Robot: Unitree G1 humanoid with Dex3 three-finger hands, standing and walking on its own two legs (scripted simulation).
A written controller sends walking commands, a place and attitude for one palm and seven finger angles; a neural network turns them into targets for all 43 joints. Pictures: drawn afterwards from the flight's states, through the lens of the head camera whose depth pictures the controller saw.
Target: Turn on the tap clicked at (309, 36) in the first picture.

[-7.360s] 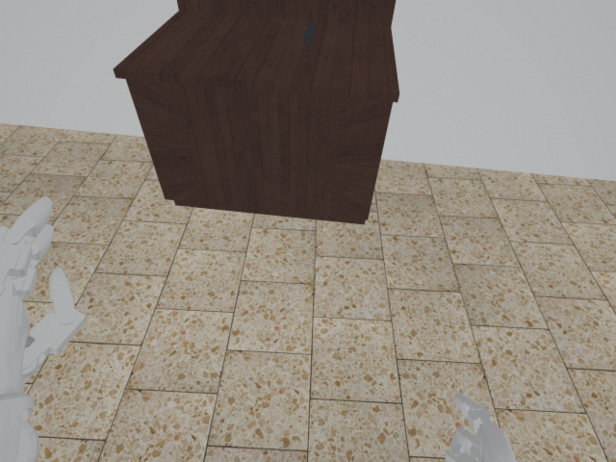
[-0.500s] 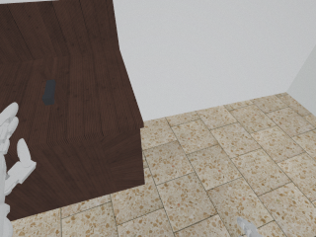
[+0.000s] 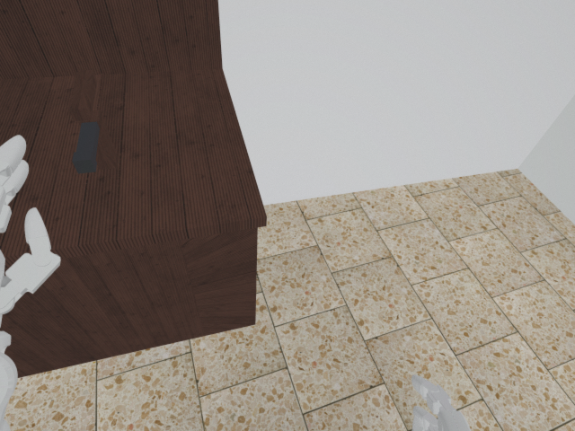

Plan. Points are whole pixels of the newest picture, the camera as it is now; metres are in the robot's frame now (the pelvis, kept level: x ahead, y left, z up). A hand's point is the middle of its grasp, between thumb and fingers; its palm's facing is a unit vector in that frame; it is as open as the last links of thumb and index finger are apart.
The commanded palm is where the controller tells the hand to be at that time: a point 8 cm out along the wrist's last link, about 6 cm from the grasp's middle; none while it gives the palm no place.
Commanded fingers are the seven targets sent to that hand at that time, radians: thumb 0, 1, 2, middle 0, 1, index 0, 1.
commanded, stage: shuffle to correct the standing spot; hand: left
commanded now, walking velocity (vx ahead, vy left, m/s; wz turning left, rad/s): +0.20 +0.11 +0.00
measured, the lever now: (85, 162) +0.48 +0.41 +0.05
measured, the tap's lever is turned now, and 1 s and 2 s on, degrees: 0 0 0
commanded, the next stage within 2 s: come to a stop and stand still in 0.46 s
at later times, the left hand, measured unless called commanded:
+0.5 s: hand (80, 166) +0.34 +0.30 +0.19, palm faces +0.40 -0.83 -0.38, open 7.4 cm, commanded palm +0.28 +0.34 +0.18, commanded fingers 0.00 0.90 0.90 -0.20 -0.30 -0.20 -0.30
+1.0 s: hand (89, 115) +0.43 +0.33 +0.19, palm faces +0.36 -0.80 -0.47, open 7.4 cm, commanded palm +0.39 +0.37 +0.18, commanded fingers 0.00 0.90 0.90 -0.20 -0.30 -0.20 -0.30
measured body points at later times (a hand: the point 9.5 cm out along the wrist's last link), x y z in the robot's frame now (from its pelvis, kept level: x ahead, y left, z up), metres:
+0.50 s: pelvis +0.13 +0.05 -0.01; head +0.16 +0.09 +0.44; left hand +0.31 +0.34 +0.20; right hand +0.30 -0.16 -0.09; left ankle +0.09 +0.15 -0.65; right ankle +0.10 -0.07 -0.73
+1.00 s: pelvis +0.21 +0.10 +0.00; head +0.24 +0.09 +0.45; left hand +0.41 +0.37 +0.21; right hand +0.37 -0.11 -0.09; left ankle +0.23 +0.22 -0.71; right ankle +0.21 +0.00 -0.73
